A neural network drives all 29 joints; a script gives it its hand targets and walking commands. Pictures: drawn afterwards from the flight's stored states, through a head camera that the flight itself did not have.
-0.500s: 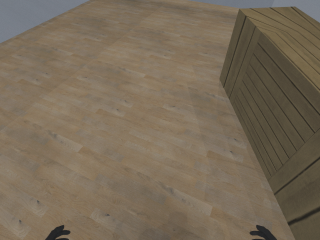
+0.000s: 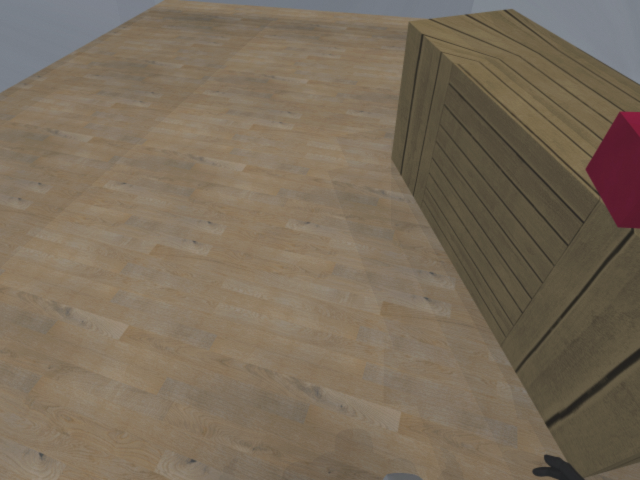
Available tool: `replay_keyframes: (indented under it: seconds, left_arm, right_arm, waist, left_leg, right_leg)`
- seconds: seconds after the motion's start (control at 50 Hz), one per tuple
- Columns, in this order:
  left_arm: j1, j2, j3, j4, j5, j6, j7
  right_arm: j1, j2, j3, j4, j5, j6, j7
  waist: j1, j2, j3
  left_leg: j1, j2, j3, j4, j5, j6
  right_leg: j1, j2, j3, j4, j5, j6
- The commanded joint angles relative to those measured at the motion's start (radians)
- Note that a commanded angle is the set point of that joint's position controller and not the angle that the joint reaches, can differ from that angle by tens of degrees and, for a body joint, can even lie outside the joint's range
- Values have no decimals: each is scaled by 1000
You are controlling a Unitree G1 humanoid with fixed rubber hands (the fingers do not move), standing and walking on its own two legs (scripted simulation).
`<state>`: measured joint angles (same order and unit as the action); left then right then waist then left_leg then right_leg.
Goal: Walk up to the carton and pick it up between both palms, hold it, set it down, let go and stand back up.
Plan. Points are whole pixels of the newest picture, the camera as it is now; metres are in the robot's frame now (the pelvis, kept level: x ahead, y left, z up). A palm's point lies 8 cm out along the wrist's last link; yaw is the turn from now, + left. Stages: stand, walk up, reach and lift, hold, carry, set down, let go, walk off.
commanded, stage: walk up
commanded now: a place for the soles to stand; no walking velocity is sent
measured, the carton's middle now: out of the picture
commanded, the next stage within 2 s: none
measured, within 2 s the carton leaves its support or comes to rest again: neither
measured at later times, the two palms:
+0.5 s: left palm (162, 385) +0.27 +0.24 -0.08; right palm out of the picture +0.11 -0.40 -0.07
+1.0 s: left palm (241, 282) +0.45 +0.14 -0.08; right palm out of the picture +0.15 -0.46 -0.12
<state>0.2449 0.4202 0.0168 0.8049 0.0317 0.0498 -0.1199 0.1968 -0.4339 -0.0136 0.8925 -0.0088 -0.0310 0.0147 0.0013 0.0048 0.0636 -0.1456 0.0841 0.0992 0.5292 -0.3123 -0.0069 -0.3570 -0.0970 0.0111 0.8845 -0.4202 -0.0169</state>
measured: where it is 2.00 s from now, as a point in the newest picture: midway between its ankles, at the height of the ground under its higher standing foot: (375, 434)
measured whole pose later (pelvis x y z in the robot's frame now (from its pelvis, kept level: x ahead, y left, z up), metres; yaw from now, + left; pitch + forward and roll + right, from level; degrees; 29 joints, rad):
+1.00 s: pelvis +0.25 -0.13 -0.02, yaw -39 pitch +2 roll -1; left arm 0.48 0.44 0.04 0.80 0.02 -0.07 0.06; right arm 0.17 -0.47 -0.02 0.75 -0.01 -0.01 0.10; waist 0.01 0.09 0.07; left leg -0.70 0.11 0.06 0.97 -0.39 0.02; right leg -0.32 0.06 0.21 0.72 -0.43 0.02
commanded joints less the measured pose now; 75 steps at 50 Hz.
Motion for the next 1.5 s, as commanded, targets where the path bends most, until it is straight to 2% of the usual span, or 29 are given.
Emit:
replay_keyframes:
  seconds: [0.0,0.02,0.04,0.06,0.08,0.12,0.16,0.2,0.24,0.28,0.3,0.32,0.34,0.36,0.42,0.52,0.6,0.64,0.68,0.7,0.8,0.98,1.04,1.06,1.08,1.1,1.18,1.34,1.48]
  left_arm:
    - [131,168,109,-48,-13,-18,-7]
    - [198,174,120,-17,-7,-28,3]
    - [303,229,138,19,8,-38,22]
    - [287,318,149,5,10,-41,34]
    - [224,358,150,-30,-12,-44,35]
    - [97,330,133,-68,-23,-55,48]
    - [115,305,123,-100,-18,-58,63]
    - [182,279,115,-95,-15,-56,67]
    - [161,276,119,-106,-14,-53,68]
    - [52,245,107,-139,-34,-51,70]
    - [5,189,91,-160,-33,-54,68]
    - [58,117,69,-176,-35,-63,74]
    - [114,193,83,-127,-9,-57,85]
    - [131,229,91,-95,-14,-51,82]
    - [189,239,96,-51,-21,-36,43]
    - [57,212,88,-111,-30,-59,26]
    - [97,202,89,-84,-26,-87,39]
    - [287,262,124,-23,-7,-116,70]
    - [328,414,160,-44,-22,-127,103]
    - [276,402,150,-59,-37,-127,107]
    - [272,318,129,-87,-41,-149,156]
    - [236,350,136,-116,-35,-161,224]
    - [141,305,115,-120,-39,-144,217]
    - [175,196,87,-123,-40,-144,218]
    - [272,180,81,-100,-49,-128,226]
    - [274,267,92,-69,-42,-112,232]
    - [289,262,99,0,-29,-83,179]
    - [149,216,84,-63,-28,-92,148]
    - [278,235,91,-34,-5,-122,169]
  right_arm:
    - [-161,-288,-150,-155,-51,-42,6]
    - [-122,-239,-133,-151,-44,-30,12]
    - [-145,-173,-103,-185,-37,-20,20]
    - [-208,-114,-78,-237,-26,-25,25]
    - [-224,-163,-78,-259,-24,-28,17]
    - [-169,-206,-81,-226,-3,-57,23]
    - [-118,-219,-115,-208,-1,-67,15]
    - [-120,-196,-109,-217,-1,-70,9]
    - [-103,-209,-117,-209,-4,-71,7]
    - [24,-193,-114,-190,-5,-78,7]
    - [131,-252,-132,-165,-11,-80,-3]
    - [196,-361,-160,-154,-28,-82,-13]
    - [83,-341,-155,-163,-26,-80,-13]
    - [-16,-326,-144,-171,-26,-80,-6]
    - [-111,-267,-135,-192,-31,-72,8]
    - [-18,-289,-154,-206,-32,-68,34]
    - [-40,-280,-153,-212,-28,-42,52]
    - [-54,-203,-127,-232,-25,-23,46]
    - [-176,-133,-105,-296,-26,-19,54]
    - [-193,-195,-109,-297,-25,-22,45]
    - [-104,-187,-109,-244,-19,-23,49]
    - [-131,-230,-144,-312,-25,26,81]
    - [117,-243,-166,-232,-30,15,59]
    - [234,-321,-189,-203,-57,12,44]
    - [104,-355,-178,-219,-35,21,42]
    - [3,-337,-172,-236,-6,25,51]
    - [-41,-274,-141,-226,-9,24,32]
    - [48,-244,-143,-219,-10,10,31]
    - [-58,-220,-136,-238,5,48,32]
  waist:
    - [80,119,-43]
    - [91,8,-76]
    - [151,-186,-85]
    - [143,-357,-12]
    - [100,-285,50]
    - [35,-162,91]
    - [32,-191,-50]
    - [52,-204,-92]
    - [43,-187,-70]
    - [-60,-136,-72]
    - [-126,43,-95]
    - [-146,272,-200]
    - [-68,82,-104]
    - [-17,18,4]
    - [23,134,49]
    - [-50,129,47]
    - [-26,162,-33]
    - [72,-8,-153]
    - [102,-282,-62]
    - [77,-154,8]
    - [21,-82,-129]
    - [-18,-62,-89]
    - [-152,-92,-175]
    - [-193,212,-213]
    - [-88,294,-164]
    - [-41,202,-97]
    - [1,132,-3]
    - [-76,151,-25]
    - [3,113,-161]
  left_leg:
    - [-111,197,23,-62,-221,158]
    - [-108,100,86,175,-161,118]
    - [-292,15,67,510,-68,79]
    - [-612,-144,2,622,-321,31]
    - [-640,-106,-129,655,-331,37]
    - [-565,-72,-138,545,-243,24]
    - [-450,-89,-121,332,-278,22]
    - [-410,-124,-91,243,-231,24]
    - [-336,-122,-110,160,-132,34]
    - [54,-91,-168,1,102,47]
    - [279,-11,-273,-144,-82,80]
    - [420,334,-682,-333,-494,165]
    - [241,461,-727,-381,-573,197]
    - [44,426,-634,-423,-601,204]
    - [-49,242,-285,-388,-349,172]
    - [45,254,-155,-306,-247,237]
    - [104,203,6,-108,8,188]
    - [-87,125,105,301,150,121]
    - [-649,-80,-72,648,-269,34]
    - [-676,-14,-159,662,-242,35]
    - [-606,11,-137,560,-120,21]
    - [-524,22,-226,358,4,18]
    - [30,-34,-151,92,100,51]
    - [179,95,-319,10,-14,64]
    - [91,353,-601,-258,-336,79]
    - [-97,388,-646,-308,-569,99]
    - [-209,252,-286,-272,-371,136]
    - [47,278,-127,-200,-132,223]
    - [-37,275,28,208,323,184]
  right_leg:
    - [82,23,-141,-247,43,-20]
    - [157,89,-121,-391,75,-45]
    - [288,58,138,-505,-58,-106]
    - [312,-131,623,-653,-113,-211]
    - [196,-239,872,-756,-254,-292]
    - [184,-157,681,-639,16,-275]
    - [282,-69,524,-543,252,-248]
    - [295,-69,547,-516,381,-253]
    - [209,-90,606,-509,262,-250]
    - [-138,-22,522,-425,32,-154]
    - [-372,102,366,-271,-145,-97]
    - [-512,218,159,54,-173,-32]
    - [-481,96,120,203,-128,-7]
    - [-411,43,94,226,-57,-8]
    - [-228,-9,22,164,96,13]
    - [-202,-21,-56,-84,43,19]
    - [-64,30,-145,-318,136,-3]
    - [267,110,-74,-432,136,-40]
    - [404,-189,732,-640,19,-216]
    - [341,-238,742,-618,20,-260]
    - [382,-98,457,-370,688,-230]
    - [221,-78,512,-272,549,-197]
    - [-80,49,317,-16,619,-62]
    - [-283,136,228,263,362,-24]
    - [-415,184,111,415,-153,0]
    - [-322,90,83,463,-110,-10]
    - [-193,31,4,374,22,6]
    - [-247,20,-27,94,6,22]
    - [72,100,-98,-294,117,-20]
